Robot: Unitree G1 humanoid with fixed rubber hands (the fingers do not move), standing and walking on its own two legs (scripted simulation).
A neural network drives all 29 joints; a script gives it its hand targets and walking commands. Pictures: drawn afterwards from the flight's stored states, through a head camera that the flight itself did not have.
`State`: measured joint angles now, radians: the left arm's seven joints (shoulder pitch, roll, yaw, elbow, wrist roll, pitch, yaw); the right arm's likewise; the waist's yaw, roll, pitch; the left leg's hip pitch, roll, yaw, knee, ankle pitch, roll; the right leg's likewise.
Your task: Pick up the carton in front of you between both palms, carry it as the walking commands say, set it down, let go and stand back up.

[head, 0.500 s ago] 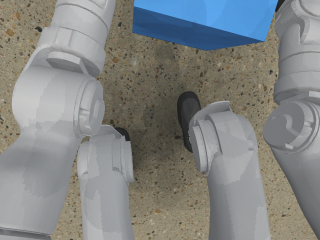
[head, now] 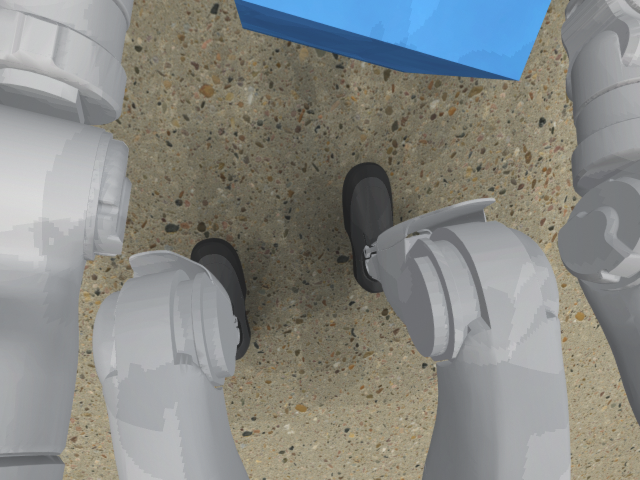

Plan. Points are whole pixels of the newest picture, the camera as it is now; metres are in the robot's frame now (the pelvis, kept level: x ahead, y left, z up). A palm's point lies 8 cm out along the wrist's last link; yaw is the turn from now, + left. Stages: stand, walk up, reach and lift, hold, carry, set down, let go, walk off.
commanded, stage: set down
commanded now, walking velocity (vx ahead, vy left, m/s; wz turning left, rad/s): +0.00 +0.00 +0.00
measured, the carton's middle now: out of the picture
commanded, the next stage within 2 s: let go in 1.10 s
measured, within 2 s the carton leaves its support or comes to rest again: neither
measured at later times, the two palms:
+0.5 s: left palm out of the picture +0.63 +0.03 -0.04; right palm out of the picture +0.49 -0.32 -0.05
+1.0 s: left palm out of the picture +0.64 +0.04 +0.11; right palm out of the picture +0.49 -0.32 +0.11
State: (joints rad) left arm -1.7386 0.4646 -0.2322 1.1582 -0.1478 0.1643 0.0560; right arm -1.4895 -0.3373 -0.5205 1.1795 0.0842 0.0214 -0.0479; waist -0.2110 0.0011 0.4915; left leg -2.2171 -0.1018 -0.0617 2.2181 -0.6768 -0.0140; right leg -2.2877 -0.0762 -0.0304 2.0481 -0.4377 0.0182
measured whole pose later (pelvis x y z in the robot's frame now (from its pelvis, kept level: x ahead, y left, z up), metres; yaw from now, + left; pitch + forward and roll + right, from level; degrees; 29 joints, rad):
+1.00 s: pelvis +0.03 +0.00 +0.19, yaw +0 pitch +49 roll +0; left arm -1.47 0.40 0.06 1.01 0.03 0.33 0.00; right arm -1.14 -0.19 -0.48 0.70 0.06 0.28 -0.05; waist -0.24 0.08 -0.01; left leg -1.80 -0.07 -0.05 1.47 -0.52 -0.01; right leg -1.89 -0.01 0.01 1.35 -0.32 0.02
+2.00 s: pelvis +0.12 -0.02 +0.38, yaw -2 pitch +10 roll +0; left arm -0.03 0.14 0.11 0.56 0.08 0.02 0.05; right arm 0.19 -0.20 0.00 0.35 0.03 0.05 0.08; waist -0.11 -0.03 0.04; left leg -0.38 -0.01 -0.07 0.56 -0.35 -0.01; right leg -0.50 0.04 0.03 0.54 -0.21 -0.01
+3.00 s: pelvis +0.14 -0.03 +0.38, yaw +0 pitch +0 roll +0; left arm 0.20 0.33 0.07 0.74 0.04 0.01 0.01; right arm 0.23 -0.36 -0.05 0.67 -0.04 0.01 -0.01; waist 0.01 0.07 0.02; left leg -0.14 0.00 -0.10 0.51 -0.38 -0.02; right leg -0.27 0.04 0.00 0.55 -0.28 -0.03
